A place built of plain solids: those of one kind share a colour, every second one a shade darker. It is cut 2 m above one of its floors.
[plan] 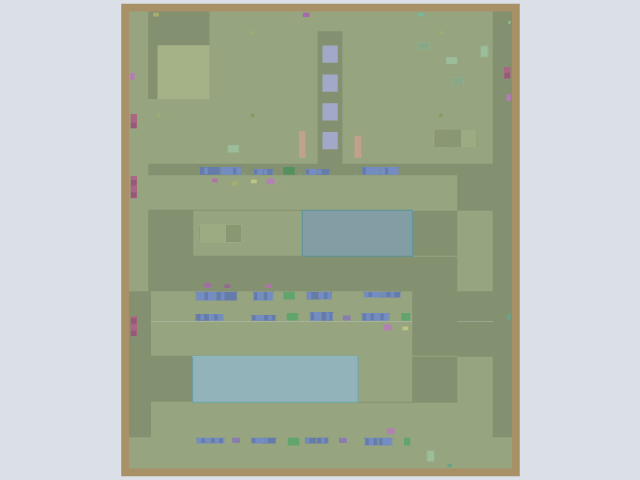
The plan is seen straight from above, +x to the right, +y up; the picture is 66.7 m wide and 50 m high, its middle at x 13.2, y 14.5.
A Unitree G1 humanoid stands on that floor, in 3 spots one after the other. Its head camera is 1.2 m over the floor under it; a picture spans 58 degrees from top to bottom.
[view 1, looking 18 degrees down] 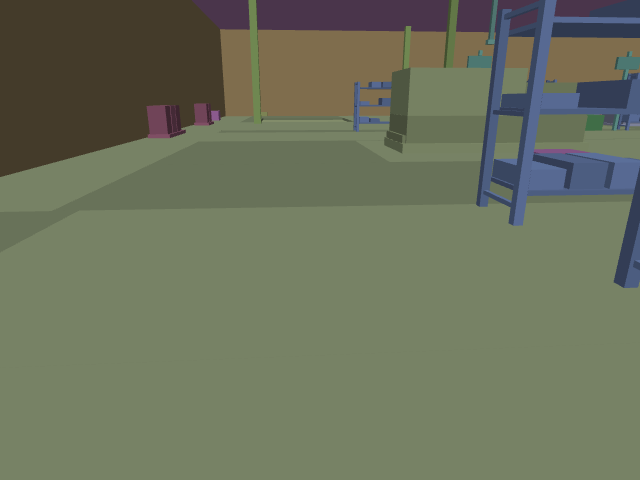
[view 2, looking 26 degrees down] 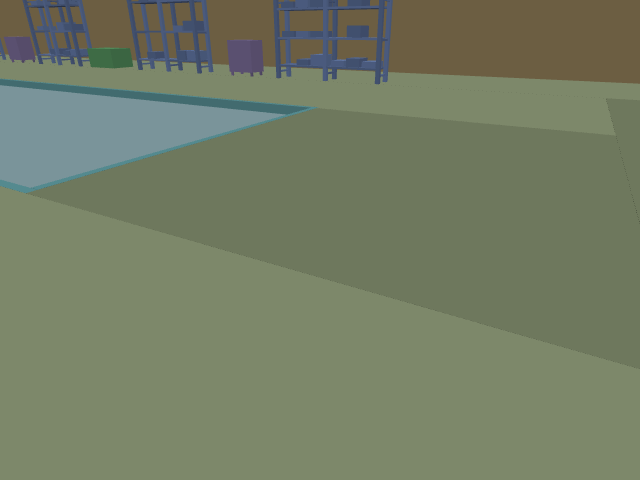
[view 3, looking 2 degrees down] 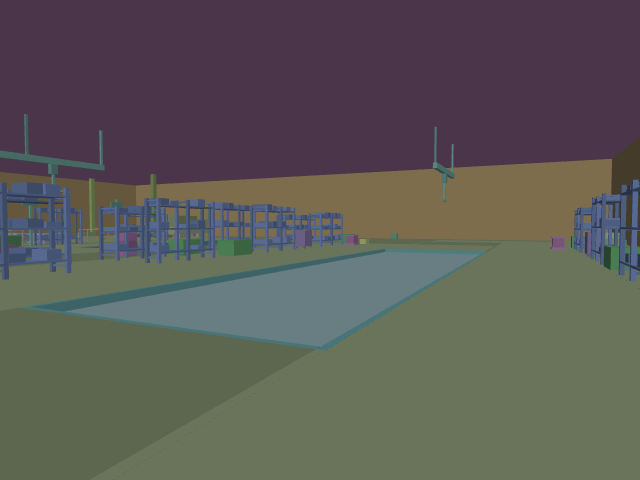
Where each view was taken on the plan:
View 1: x -2.01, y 4.20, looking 86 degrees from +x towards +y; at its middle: floor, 3.88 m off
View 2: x -3.80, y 4.20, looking -61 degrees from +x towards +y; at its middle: floor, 2.74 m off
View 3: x -3.80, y -4.20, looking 26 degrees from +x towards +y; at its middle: rack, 23.71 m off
